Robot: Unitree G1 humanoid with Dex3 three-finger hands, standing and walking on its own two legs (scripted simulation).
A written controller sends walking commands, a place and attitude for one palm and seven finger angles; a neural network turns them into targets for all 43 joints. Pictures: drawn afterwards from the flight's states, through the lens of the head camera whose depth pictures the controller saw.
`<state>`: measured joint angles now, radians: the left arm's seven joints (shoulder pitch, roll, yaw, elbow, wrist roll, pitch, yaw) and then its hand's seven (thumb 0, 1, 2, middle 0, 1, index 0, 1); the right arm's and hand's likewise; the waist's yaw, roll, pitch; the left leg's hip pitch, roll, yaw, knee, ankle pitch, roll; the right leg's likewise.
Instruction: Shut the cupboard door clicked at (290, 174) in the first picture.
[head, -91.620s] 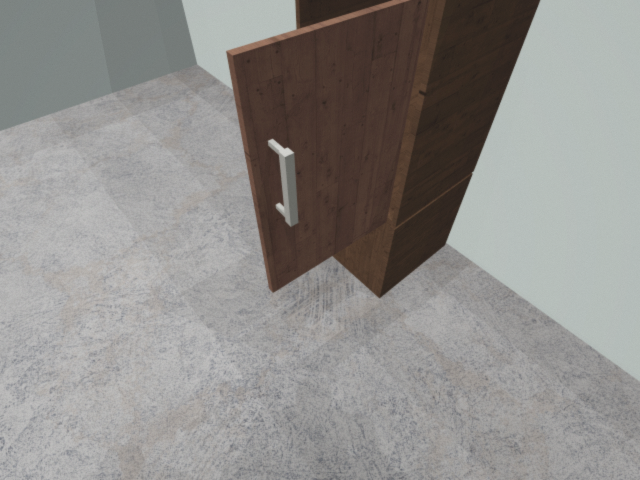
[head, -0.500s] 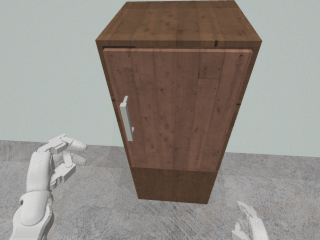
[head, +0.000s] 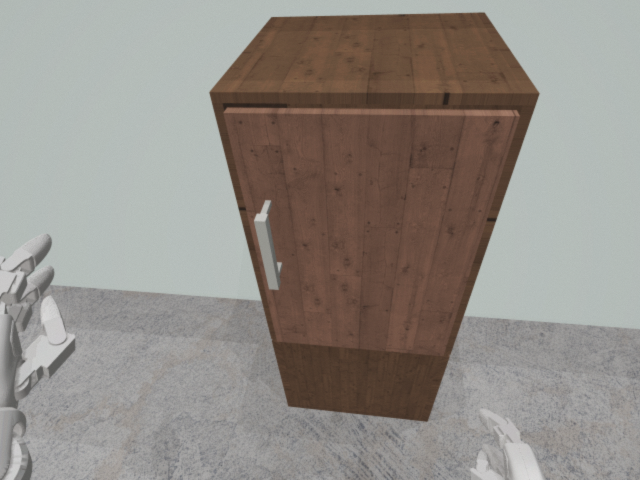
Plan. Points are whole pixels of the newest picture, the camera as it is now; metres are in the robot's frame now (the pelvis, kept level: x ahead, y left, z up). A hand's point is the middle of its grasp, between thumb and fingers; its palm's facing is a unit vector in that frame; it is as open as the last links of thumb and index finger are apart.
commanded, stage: draw the hand back to the body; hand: left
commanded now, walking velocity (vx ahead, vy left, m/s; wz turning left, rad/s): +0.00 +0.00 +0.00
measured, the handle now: (271, 246) +0.48 +0.16 +0.01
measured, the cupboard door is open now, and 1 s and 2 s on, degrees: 0 0 0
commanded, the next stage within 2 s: step back with the hand held close in 0.22 s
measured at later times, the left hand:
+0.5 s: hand (83, 343) +0.19 +0.26 +0.16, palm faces +0.46 -0.77 -0.44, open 7.4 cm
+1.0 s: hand (29, 392) +0.14 +0.29 +0.15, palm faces +0.45 -0.77 -0.46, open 7.4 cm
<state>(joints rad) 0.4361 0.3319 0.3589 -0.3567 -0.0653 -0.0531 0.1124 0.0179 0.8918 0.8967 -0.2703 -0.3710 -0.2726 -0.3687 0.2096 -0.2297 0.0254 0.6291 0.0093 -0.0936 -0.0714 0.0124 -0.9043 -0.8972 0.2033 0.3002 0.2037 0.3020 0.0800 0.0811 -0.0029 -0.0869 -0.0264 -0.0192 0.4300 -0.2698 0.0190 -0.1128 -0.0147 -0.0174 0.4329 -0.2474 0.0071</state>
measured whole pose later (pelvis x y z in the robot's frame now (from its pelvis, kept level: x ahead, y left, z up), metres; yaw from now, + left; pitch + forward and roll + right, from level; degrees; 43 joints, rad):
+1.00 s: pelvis -0.06 +0.02 -0.01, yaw +0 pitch +1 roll -1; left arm 0.54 0.41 0.43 -0.47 -0.03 -0.19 0.16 0.02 0.89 0.90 -0.21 -0.30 -0.21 -0.30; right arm 0.23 -0.21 0.01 0.55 0.01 -0.02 -0.09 0.01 -0.90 -0.90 0.21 0.30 0.21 0.30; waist 0.00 0.00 -0.03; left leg -0.38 -0.02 -0.01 0.62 -0.25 0.04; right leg -0.38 -0.01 -0.01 0.54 -0.19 0.03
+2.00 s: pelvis -0.22 +0.00 -0.01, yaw -1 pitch +2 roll -3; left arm 0.59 0.51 0.44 -0.59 -0.06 -0.27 0.11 0.02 0.89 0.90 -0.21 -0.30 -0.21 -0.30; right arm 0.15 -0.15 0.01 0.60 -0.01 -0.08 -0.05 0.01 -0.90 -0.90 0.21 0.30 0.21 0.30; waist -0.04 -0.01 -0.03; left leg -0.54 0.06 -0.02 0.58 -0.16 -0.02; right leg -0.22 0.10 0.04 0.51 -0.33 -0.02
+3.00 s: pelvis -0.26 +0.04 -0.01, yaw +0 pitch +2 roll -1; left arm 0.40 0.41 0.23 -0.13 0.00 -0.11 0.06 0.01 0.89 0.90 -0.20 -0.30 -0.20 -0.30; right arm 0.17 -0.24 0.01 0.71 0.00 -0.11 0.00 0.01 -0.90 -0.90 0.21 0.30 0.21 0.30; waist 0.01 0.05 -0.04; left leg -0.37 0.03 0.04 0.55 -0.21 0.01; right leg -0.22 0.03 -0.01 0.52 -0.32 -0.01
